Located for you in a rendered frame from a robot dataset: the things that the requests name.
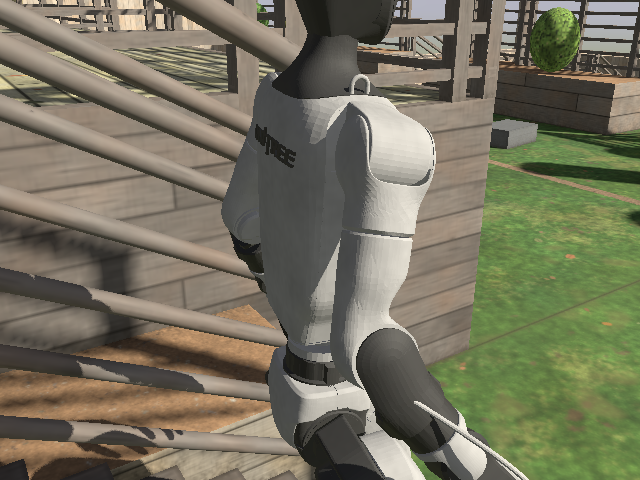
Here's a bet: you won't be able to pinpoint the left robot upper arm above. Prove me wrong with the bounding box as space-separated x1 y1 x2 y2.
221 72 282 245

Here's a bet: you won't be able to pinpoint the humanoid robot head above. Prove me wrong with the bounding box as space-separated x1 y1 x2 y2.
272 0 398 99

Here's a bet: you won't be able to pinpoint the left robot forearm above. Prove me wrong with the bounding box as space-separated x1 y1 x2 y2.
229 231 267 297

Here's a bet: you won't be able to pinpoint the right robot forearm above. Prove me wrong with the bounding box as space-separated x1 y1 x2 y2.
356 328 521 480

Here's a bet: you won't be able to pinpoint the right robot upper arm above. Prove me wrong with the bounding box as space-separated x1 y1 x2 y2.
330 101 436 391

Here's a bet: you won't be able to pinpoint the robot torso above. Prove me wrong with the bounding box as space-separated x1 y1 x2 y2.
255 74 399 468

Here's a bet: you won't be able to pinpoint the robot left hand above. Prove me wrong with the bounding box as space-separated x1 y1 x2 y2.
278 319 288 340

